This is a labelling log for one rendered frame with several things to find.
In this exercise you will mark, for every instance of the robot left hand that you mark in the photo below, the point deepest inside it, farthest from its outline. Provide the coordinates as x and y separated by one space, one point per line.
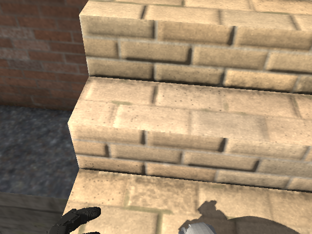
73 219

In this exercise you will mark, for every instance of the right robot thigh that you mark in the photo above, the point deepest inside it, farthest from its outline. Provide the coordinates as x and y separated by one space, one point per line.
197 228

